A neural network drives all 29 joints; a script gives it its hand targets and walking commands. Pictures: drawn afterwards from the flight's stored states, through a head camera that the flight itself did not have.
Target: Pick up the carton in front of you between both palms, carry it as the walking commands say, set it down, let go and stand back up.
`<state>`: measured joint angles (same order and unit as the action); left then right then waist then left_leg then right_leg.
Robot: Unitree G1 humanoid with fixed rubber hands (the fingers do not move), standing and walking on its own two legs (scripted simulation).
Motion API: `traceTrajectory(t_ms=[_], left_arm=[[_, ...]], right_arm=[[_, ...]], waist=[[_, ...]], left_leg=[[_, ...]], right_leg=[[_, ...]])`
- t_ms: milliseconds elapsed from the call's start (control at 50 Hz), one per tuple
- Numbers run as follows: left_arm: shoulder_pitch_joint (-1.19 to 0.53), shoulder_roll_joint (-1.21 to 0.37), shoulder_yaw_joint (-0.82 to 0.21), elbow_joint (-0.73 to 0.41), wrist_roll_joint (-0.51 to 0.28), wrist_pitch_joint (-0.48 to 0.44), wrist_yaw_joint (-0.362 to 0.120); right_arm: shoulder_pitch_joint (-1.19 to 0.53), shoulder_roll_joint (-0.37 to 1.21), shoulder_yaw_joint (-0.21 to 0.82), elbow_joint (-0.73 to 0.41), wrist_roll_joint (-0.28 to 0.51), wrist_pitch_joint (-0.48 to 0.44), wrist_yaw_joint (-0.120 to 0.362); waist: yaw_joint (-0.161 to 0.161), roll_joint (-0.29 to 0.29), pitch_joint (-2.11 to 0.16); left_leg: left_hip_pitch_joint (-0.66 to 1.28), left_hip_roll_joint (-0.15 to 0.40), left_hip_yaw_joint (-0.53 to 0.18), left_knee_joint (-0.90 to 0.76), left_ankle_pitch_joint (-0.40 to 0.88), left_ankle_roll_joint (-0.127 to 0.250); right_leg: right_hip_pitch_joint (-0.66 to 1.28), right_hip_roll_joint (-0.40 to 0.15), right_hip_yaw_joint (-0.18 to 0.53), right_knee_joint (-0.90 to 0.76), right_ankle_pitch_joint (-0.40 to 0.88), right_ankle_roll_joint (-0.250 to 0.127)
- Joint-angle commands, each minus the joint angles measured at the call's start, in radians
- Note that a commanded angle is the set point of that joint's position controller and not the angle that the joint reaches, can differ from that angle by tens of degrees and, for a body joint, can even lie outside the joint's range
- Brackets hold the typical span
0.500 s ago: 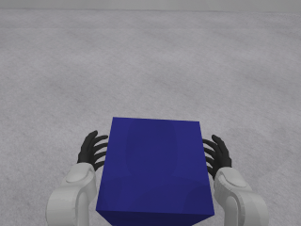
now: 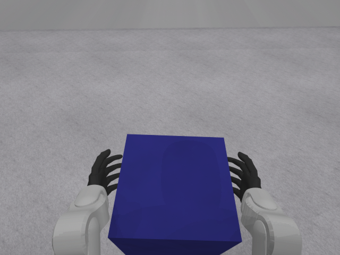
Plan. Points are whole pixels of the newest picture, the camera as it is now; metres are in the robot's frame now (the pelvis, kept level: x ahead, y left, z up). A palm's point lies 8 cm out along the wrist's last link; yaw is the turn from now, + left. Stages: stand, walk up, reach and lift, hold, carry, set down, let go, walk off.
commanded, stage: carry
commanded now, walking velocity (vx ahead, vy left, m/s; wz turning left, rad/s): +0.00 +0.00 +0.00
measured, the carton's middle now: (172, 201) +0.23 +0.01 +0.00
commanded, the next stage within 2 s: none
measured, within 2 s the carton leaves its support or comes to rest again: neither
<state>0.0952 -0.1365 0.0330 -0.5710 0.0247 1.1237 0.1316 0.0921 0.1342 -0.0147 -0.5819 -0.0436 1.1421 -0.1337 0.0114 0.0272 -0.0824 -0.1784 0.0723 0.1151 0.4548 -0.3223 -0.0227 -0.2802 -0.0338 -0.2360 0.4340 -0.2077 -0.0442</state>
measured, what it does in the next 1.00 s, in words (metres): stands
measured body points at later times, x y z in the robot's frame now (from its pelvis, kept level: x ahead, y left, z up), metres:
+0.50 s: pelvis +0.03 +0.02 -0.01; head +0.02 +0.01 +0.44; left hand +0.28 +0.17 +0.05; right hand +0.28 -0.13 +0.05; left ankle -0.06 +0.12 -0.74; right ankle +0.01 -0.09 -0.74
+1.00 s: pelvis -0.01 +0.02 +0.00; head -0.01 +0.02 +0.45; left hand +0.29 +0.17 +0.01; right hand +0.29 -0.13 +0.01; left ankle -0.06 +0.12 -0.74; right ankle +0.01 -0.09 -0.74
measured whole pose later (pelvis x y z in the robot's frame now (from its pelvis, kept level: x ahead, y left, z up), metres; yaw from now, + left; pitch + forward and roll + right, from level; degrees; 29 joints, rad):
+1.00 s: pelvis -0.01 +0.02 +0.00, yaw +0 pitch +2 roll +0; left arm -0.17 -0.13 0.14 0.15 0.21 0.68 0.05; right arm -0.17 0.13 -0.14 0.15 -0.22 0.69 -0.05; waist 0.00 0.00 -0.05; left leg -0.18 0.05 0.16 0.49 -0.34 0.01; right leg -0.31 -0.08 -0.19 0.51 -0.23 -0.01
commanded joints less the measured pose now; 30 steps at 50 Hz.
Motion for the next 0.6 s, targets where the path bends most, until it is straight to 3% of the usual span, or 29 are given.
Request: traceTrajectory(t_ms=[0, 60, 160, 280, 580], left_arm=[[-0.277, -0.640, -0.562, -0.096, -0.193, 0.014, -0.037], [-0.284, -0.613, -0.540, -0.079, -0.179, 0.030, -0.016], [-0.309, -0.647, -0.546, -0.047, -0.171, 0.026, -0.026], [-0.375, -0.660, -0.581, 0.000, -0.173, -0.022, -0.092], [-0.491, -0.606, -0.475, 0.278, -0.089, -0.187, -0.180]], right_arm=[[-0.281, 0.632, 0.541, -0.091, 0.190, -0.005, 0.025], [-0.286, 0.604, 0.518, -0.065, 0.192, 0.013, 0.016], [-0.321, 0.641, 0.534, -0.044, 0.204, 0.008, 0.034], [-0.383, 0.649, 0.566, -0.006, 0.194, -0.040, 0.095], [-0.494, 0.593, 0.458, 0.281, 0.098, -0.212, 0.176]], waist=[[-0.012, -0.002, -0.234], [-0.011, 0.007, -0.244], [-0.013, 0.007, -0.219], [-0.016, -0.012, -0.239], [-0.009, -0.019, -0.205]], left_leg=[[0.024, 0.106, -0.053, 0.001, 0.551, 0.003], [0.046, 0.102, -0.050, 0.025, 0.699, 0.001], [0.054, 0.097, -0.041, 0.029, 0.748, -0.002], [0.076, 0.092, -0.033, 0.027, 0.692, 0.004], [0.052, 0.094, -0.026, -0.011, 0.467, 0.022]], right_leg=[[0.191, -0.153, 0.121, 0.064, 0.552, 0.022], [0.168, -0.141, 0.108, 0.106, 0.584, 0.029], [0.147, -0.130, 0.106, 0.113, 0.545, 0.044], [0.170, -0.133, 0.122, 0.109, 0.546, 0.038], [0.150, -0.144, 0.140, 0.071, 0.393, 0.029]])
